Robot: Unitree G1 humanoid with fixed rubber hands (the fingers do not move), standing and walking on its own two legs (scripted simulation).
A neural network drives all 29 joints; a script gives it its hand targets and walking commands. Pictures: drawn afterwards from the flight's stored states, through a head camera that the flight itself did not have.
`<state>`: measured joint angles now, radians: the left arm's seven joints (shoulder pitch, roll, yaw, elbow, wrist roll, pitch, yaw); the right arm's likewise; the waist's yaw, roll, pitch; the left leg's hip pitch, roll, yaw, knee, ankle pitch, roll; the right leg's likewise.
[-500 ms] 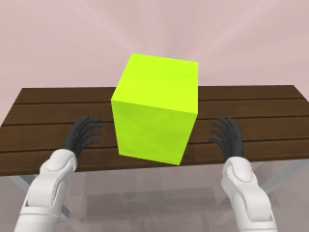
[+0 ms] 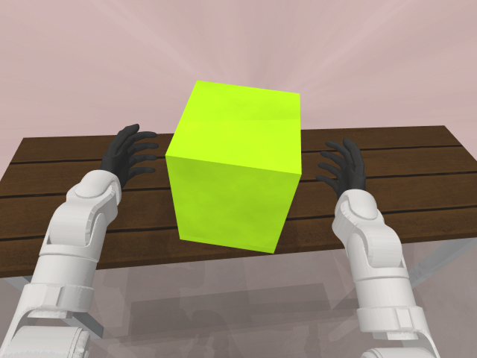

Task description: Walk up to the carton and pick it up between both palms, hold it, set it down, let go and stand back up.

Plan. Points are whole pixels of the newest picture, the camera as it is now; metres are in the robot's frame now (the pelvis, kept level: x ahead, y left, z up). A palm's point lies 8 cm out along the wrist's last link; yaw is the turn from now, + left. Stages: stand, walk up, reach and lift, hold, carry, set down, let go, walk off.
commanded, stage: reach and lift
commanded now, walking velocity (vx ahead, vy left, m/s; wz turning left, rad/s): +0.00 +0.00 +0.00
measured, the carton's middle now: (236, 170) +0.46 +0.00 +0.04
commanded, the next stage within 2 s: none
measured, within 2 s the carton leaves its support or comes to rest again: neither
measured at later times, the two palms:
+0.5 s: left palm (132, 125) +0.45 +0.18 +0.16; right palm (351, 146) +0.42 -0.18 +0.16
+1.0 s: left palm (140, 115) +0.48 +0.17 +0.15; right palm (349, 134) +0.45 -0.19 +0.16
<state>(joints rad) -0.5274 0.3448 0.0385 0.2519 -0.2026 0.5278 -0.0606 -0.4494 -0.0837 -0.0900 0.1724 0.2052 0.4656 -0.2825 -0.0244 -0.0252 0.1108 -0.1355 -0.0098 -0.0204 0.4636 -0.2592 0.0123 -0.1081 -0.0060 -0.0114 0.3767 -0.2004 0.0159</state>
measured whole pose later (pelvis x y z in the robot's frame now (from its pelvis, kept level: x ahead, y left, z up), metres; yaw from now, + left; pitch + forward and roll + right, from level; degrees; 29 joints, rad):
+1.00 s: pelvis +0.02 +0.00 +0.00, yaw +0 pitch +6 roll -2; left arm -1.04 0.37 0.00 0.98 -0.20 0.33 0.00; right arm -0.97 -0.15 -0.15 0.87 0.22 0.29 -0.22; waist -0.09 -0.03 -0.03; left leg -0.31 -0.01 -0.02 0.46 -0.26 0.01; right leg -0.27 0.00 -0.01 0.36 -0.19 0.02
